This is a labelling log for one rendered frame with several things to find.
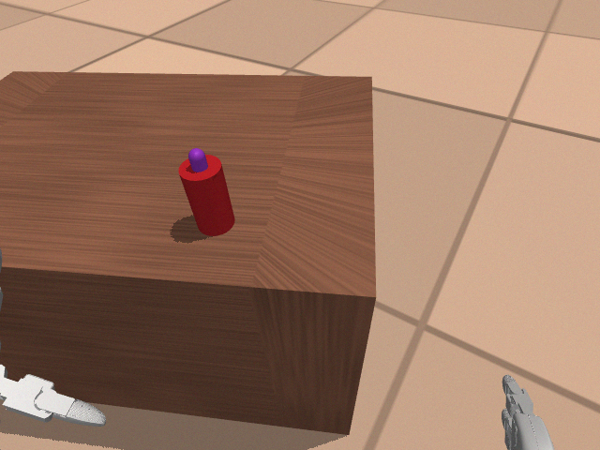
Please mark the left robot hand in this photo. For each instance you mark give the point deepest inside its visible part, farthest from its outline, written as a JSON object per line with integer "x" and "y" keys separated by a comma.
{"x": 35, "y": 397}

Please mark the right robot hand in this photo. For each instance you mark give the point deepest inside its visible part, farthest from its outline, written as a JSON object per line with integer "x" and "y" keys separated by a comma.
{"x": 523, "y": 430}

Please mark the bottle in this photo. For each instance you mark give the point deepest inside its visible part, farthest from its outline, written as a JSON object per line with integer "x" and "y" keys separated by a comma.
{"x": 205, "y": 185}

